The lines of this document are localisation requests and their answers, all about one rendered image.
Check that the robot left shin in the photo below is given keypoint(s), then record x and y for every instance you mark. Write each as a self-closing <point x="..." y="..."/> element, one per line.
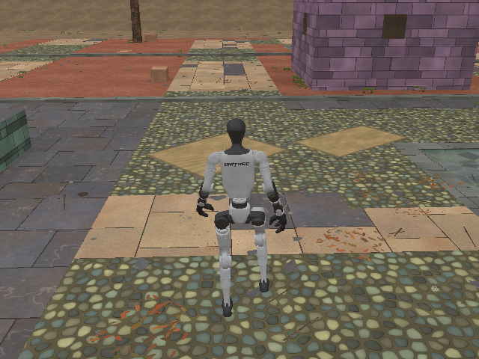
<point x="225" y="280"/>

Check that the right robot forearm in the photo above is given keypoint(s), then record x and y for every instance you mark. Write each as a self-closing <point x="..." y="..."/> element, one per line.
<point x="275" y="201"/>

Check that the left robot forearm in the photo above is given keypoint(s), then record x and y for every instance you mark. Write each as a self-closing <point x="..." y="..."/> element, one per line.
<point x="202" y="197"/>

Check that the right robot upper arm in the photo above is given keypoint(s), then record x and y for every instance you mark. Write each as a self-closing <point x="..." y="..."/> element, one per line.
<point x="265" y="172"/>

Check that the right robot hand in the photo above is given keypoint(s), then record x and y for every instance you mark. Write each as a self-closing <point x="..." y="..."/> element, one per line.
<point x="282" y="221"/>

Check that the left robot upper arm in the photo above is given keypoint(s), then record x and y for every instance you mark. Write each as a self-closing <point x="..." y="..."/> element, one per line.
<point x="213" y="160"/>

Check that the right robot foot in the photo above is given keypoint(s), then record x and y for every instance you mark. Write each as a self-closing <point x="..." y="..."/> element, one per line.
<point x="264" y="287"/>

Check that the left robot hand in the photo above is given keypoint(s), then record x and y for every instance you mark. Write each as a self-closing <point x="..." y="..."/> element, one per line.
<point x="206" y="206"/>

